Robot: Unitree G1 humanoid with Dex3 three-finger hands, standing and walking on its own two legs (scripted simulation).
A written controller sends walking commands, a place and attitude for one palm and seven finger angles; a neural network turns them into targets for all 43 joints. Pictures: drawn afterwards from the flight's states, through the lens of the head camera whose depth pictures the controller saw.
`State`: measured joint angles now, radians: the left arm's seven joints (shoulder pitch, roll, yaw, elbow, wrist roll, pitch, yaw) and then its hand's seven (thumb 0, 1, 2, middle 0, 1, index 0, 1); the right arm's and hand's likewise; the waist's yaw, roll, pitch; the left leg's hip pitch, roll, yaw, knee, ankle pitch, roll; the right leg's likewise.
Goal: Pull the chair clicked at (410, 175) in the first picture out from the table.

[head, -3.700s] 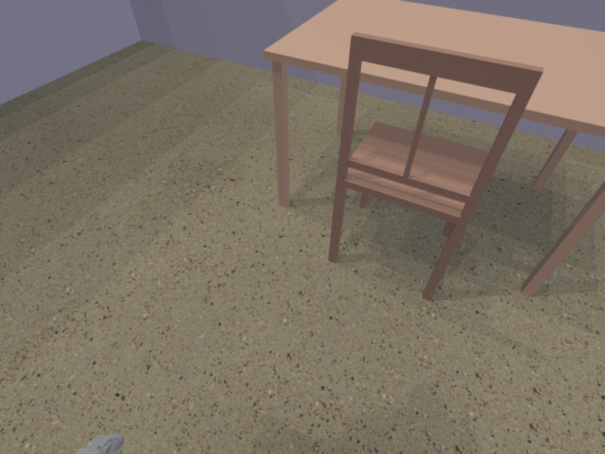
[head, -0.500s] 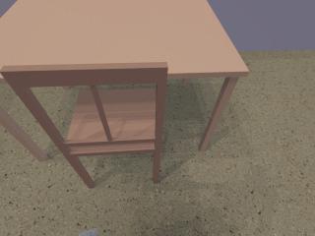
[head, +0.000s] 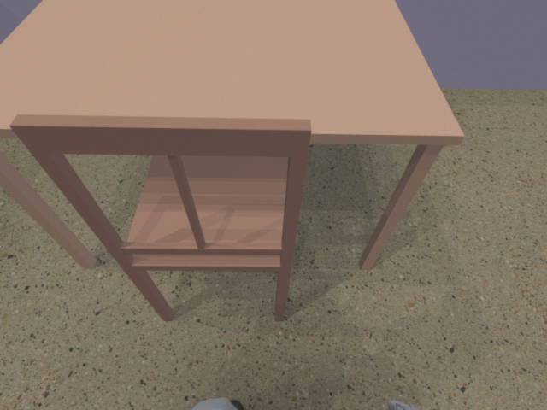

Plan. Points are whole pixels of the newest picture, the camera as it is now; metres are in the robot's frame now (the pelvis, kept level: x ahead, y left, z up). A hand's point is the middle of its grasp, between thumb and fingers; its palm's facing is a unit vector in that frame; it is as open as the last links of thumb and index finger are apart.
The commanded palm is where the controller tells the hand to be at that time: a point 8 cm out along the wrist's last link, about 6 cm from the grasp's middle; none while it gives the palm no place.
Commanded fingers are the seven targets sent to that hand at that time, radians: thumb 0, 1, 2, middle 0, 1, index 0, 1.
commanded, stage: come to a stop and stand still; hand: left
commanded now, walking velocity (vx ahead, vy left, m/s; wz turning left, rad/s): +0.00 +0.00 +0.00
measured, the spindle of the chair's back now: (189, 207) +0.47 +0.22 -0.07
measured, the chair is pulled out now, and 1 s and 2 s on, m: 0.00 0.00 0.00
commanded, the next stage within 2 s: look again from close up in 0.74 s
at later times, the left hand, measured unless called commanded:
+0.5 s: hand out of the picture -0.04 +0.12 -0.17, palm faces +0.09 -0.98 -0.18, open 7.3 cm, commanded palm none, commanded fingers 0.00 0.90 0.90 -0.20 -0.30 -0.20 -0.30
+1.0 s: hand out of the picture -0.08 +0.12 -0.17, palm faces +0.06 -0.99 -0.16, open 7.3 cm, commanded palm none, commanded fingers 0.00 0.90 0.90 -0.20 -0.30 -0.20 -0.30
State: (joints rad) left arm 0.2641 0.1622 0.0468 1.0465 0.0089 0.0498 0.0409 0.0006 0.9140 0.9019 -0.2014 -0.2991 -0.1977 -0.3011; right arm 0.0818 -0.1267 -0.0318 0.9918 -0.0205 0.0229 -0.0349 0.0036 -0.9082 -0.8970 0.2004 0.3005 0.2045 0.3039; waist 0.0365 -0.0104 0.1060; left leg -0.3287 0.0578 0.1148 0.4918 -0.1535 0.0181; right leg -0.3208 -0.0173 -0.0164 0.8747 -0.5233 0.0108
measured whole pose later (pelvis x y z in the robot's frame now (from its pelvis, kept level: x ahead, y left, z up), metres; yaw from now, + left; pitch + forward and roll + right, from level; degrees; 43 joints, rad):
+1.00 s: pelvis -0.06 -0.03 +0.00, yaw +1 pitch -1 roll -1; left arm 0.35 0.10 0.00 1.12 0.01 -0.02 0.04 0.00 0.91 0.90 -0.20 -0.30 -0.20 -0.30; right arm 0.34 -0.13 -0.01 1.08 -0.01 -0.01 -0.02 0.00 -0.91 -0.90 0.20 0.30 0.20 0.30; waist -0.01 0.03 0.01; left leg -0.25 0.03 0.01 0.56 -0.29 -0.01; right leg -0.22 0.01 -0.08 0.50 -0.26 -0.03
